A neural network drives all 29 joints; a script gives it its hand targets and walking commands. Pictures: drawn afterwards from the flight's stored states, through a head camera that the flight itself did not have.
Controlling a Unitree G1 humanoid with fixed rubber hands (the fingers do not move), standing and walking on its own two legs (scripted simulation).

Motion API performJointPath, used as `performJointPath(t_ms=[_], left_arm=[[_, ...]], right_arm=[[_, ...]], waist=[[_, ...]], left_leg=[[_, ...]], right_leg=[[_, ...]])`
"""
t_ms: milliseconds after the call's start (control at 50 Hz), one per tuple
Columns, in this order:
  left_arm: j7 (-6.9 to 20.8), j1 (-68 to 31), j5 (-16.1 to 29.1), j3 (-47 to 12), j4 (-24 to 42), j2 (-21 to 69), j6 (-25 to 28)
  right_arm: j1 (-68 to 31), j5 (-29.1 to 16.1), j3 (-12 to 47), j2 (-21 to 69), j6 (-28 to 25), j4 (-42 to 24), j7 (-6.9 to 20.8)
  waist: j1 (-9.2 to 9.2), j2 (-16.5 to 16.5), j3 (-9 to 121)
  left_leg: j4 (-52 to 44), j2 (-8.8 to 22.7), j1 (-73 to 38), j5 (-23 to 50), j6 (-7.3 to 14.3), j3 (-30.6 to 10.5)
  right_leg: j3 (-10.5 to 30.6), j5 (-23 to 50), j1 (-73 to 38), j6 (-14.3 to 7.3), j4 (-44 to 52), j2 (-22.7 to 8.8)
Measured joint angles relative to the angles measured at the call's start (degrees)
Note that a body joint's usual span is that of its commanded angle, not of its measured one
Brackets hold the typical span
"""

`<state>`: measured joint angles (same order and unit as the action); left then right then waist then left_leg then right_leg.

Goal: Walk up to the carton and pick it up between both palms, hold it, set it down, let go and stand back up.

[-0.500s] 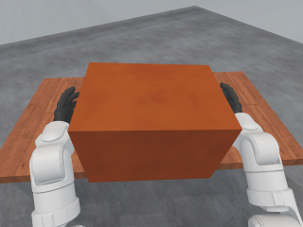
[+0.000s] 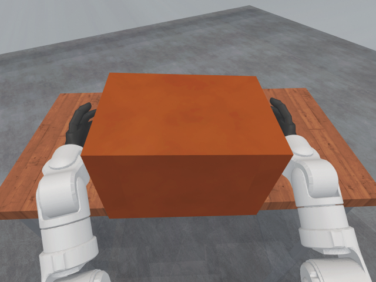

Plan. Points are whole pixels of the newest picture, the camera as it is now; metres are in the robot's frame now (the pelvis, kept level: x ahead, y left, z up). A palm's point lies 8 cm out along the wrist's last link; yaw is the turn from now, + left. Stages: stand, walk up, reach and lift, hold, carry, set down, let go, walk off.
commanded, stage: hold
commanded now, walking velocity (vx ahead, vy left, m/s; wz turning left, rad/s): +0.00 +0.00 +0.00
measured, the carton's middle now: (184, 145) +0.35 +0.00 +0.15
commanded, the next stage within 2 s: none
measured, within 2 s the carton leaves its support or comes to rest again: neither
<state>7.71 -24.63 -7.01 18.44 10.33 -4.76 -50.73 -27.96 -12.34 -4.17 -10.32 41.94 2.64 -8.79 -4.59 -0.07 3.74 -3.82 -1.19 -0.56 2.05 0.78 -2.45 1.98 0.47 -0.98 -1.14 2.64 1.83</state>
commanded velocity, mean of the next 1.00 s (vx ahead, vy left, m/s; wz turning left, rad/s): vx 0.00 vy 0.00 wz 0.00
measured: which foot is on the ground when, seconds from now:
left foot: down 0.00-1.00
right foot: down 0.00-1.00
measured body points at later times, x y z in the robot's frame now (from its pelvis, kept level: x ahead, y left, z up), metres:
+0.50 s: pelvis +0.01 +0.01 +0.00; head +0.00 +0.02 +0.45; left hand +0.36 +0.19 +0.17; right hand +0.35 -0.20 +0.16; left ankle +0.00 +0.11 -0.76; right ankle -0.01 -0.10 -0.76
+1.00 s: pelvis +0.00 +0.00 +0.00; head -0.01 +0.00 +0.45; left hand +0.35 +0.19 +0.18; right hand +0.35 -0.20 +0.16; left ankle +0.00 +0.11 -0.76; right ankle -0.01 -0.10 -0.76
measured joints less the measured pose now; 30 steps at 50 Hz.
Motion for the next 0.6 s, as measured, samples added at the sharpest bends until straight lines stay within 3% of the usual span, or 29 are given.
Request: performJointPath(t_ms=[260,600], left_arm=[[-0.50,0.69,0.01,-1.21,0.70,-0.05,-0.03],[-1.92,3.25,-0.49,-2.32,6.59,0.76,-4.01]], right_arm=[[1.27,-0.70,0.10,-0.58,-0.22,-1.07,-0.27],[2.28,-2.31,0.67,-1.83,0.84,-2.69,0.29]], waist=[[-0.61,0.35,0.73],[-1.31,-0.57,-0.38]], left_leg=[[0.20,-0.78,1.24,-0.14,0.70,0.23],[1.05,-0.81,-0.80,-1.47,0.67,0.86]], right_leg=[[-0.11,-0.28,1.16,0.69,-0.19,-0.81],[0.17,-0.90,-1.28,0.68,0.05,-0.88]])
